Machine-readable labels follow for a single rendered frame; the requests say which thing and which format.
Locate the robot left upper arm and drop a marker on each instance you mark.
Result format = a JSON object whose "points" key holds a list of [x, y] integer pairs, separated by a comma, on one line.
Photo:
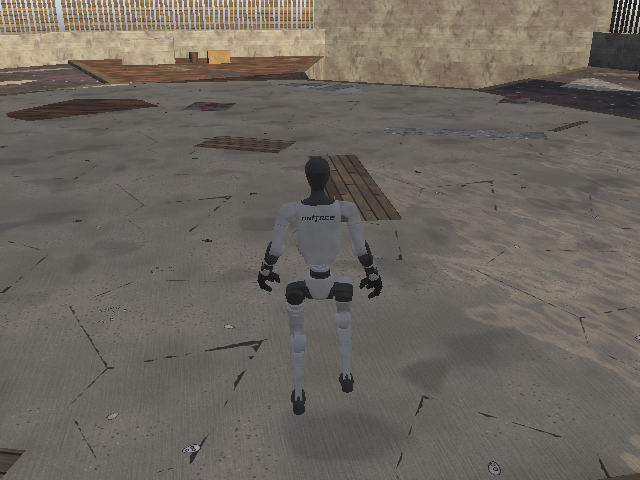
{"points": [[287, 211]]}

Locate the robot right upper arm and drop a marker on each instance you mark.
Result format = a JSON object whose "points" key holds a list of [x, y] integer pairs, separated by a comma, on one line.
{"points": [[350, 210]]}

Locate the left robot forearm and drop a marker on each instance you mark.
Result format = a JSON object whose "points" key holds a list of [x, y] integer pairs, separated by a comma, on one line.
{"points": [[268, 262]]}

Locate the left robot hand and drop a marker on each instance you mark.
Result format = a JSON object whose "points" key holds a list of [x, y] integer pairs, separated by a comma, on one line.
{"points": [[271, 277]]}

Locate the right robot forearm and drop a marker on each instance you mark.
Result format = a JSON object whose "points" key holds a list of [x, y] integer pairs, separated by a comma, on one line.
{"points": [[368, 264]]}

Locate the robot right shin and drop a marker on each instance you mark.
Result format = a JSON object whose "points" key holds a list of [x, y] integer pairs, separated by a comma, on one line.
{"points": [[345, 346]]}

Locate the robot left thigh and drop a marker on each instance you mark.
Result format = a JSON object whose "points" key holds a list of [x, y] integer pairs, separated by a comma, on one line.
{"points": [[295, 302]]}

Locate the right robot hand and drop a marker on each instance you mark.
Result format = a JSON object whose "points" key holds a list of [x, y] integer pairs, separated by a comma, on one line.
{"points": [[377, 284]]}

